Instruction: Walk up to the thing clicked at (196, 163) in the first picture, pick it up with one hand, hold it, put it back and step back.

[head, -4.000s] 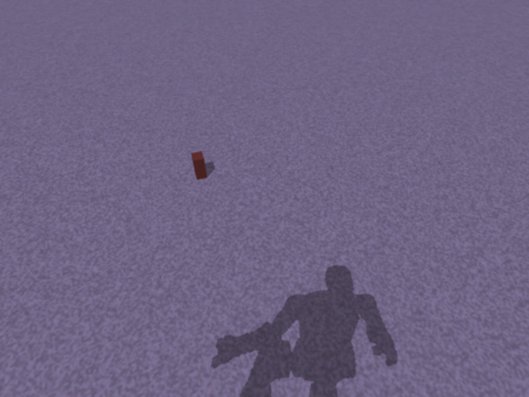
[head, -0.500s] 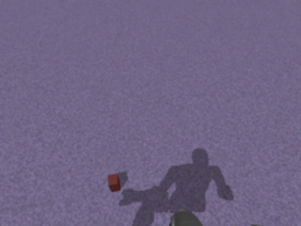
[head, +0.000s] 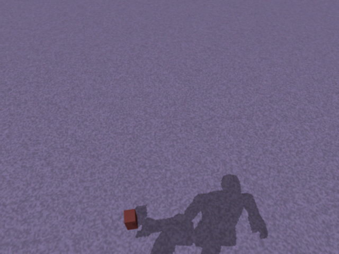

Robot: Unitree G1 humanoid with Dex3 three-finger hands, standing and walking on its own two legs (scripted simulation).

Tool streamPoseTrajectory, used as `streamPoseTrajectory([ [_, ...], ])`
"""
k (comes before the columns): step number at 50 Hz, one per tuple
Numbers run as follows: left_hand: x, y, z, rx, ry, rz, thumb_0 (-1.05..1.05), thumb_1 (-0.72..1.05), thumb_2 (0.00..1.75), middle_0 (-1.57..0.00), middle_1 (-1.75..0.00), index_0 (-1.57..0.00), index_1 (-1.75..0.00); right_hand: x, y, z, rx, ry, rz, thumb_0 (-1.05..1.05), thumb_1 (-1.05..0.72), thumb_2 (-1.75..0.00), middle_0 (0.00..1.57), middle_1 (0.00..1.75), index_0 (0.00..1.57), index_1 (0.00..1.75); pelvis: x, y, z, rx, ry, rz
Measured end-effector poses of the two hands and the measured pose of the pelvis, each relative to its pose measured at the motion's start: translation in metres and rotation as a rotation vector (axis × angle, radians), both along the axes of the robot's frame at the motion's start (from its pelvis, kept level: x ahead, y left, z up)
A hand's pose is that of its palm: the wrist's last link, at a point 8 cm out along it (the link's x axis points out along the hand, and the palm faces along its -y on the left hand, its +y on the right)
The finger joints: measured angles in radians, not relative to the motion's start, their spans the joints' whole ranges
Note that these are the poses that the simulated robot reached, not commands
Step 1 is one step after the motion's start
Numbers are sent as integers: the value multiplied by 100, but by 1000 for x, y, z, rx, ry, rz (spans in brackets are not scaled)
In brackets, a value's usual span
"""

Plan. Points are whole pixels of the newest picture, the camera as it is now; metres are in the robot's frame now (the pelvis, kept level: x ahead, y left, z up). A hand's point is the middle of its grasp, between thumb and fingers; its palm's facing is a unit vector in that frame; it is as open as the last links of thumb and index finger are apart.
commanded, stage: walk up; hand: left
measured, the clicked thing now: (131, 219) +0.39 +0.20 -0.69
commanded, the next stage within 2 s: stand in 1.16 s
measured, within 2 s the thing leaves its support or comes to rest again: neither
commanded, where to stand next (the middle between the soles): +0.03 +0.00 m, yaw -2 degrees
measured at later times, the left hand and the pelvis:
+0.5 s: hand out of the picture +0.11 +0.26 -0.13, palm faces -0.02 -0.93 -0.36, open 7.4 cm; pelvis +0.02 +0.00 +0.02, yaw -1 degrees
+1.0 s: hand out of the picture +0.12 +0.25 -0.13, palm faces -0.04 -0.94 -0.34, open 7.4 cm; pelvis +0.03 +0.01 +0.02, yaw -2 degrees
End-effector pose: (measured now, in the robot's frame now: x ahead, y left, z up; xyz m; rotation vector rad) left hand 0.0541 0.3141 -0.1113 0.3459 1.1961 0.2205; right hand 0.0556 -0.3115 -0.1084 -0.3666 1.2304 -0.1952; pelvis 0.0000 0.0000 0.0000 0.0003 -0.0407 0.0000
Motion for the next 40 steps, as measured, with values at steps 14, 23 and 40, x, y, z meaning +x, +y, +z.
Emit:
streamPoseTrajectory([
  [14,39,-10,9,-35,-5,1,1,91,90,-21,-30,-20,-30,66,21,13,42,-86,14,1,-91,-89,20,30,21,30,19,4,16,-1,-2,-7],
  [23,51,-9,20,-16,0,-2,1,91,90,-21,-30,-20,-30,74,19,15,55,-84,-3,1,-91,-89,20,30,21,30,23,3,22,3,-2,-11],
  [40,56,-16,18,-31,28,-17,1,91,90,-21,-30,-20,-30,30,13,11,45,22,-75,1,-91,-89,20,30,21,30,27,3,25,4,-4,-23],
])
